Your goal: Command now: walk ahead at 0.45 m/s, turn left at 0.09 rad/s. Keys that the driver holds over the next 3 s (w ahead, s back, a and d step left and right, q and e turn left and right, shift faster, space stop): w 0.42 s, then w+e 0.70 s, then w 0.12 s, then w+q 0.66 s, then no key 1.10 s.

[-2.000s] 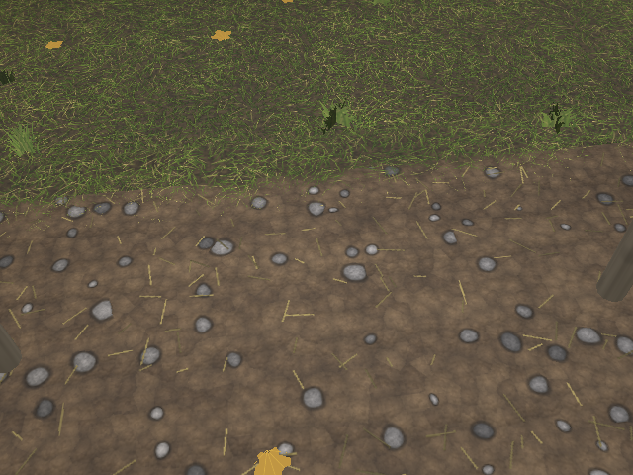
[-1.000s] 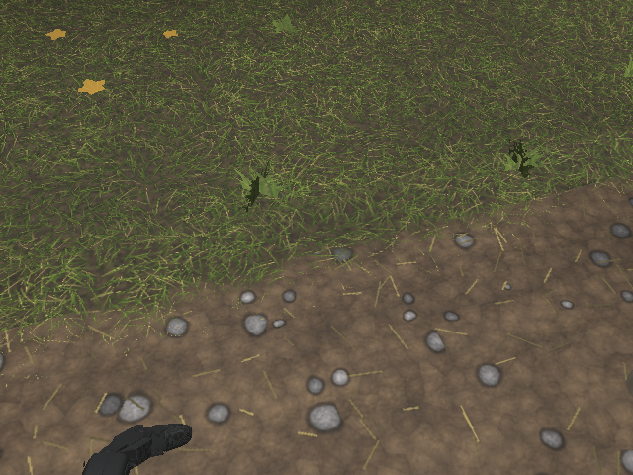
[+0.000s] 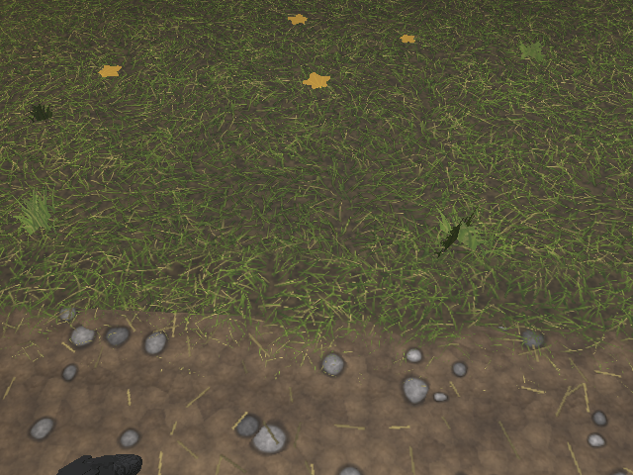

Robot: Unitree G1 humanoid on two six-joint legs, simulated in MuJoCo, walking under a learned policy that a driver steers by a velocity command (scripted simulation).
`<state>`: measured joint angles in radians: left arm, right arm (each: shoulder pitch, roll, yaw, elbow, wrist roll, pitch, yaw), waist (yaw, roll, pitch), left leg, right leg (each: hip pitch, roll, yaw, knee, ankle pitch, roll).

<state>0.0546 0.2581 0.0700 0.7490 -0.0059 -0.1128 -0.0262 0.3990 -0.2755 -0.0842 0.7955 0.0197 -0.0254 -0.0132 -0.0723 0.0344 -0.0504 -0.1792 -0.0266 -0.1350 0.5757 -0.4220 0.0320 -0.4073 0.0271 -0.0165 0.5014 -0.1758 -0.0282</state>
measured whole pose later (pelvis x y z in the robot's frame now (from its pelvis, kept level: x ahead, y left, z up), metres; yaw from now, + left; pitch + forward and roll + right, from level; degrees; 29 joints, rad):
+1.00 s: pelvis +0.54 -0.06 -0.02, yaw -16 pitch +2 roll +2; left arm 0.07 0.27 0.06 0.71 -0.02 -0.03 -0.05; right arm 0.30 -0.29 -0.09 0.87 0.01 -0.05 -0.02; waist -0.04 -0.01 0.04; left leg 0.04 0.09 0.27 0.52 -0.46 -0.05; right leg -0.53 -0.01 -0.05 0.62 -0.14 -0.10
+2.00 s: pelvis +1.10 -0.24 +0.00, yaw -5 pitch +3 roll +1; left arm 0.03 0.28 0.03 0.64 0.02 -0.12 -0.02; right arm 0.38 -0.30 -0.07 0.74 0.02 -0.02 -0.02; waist -0.09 -0.02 0.01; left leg -0.11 -0.12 -0.23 0.53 -0.43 0.06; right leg -0.47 0.01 0.07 0.44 0.02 0.00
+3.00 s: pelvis +1.22 -0.25 +0.00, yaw -2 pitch -2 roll +0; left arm 0.16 0.23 0.03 0.96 0.00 0.01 0.03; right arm 0.22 -0.22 -0.04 0.80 -0.01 0.01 -0.03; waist 0.01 0.00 0.03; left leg -0.22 -0.01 -0.05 0.56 -0.31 -0.01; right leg -0.22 -0.01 0.01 0.55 -0.30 0.02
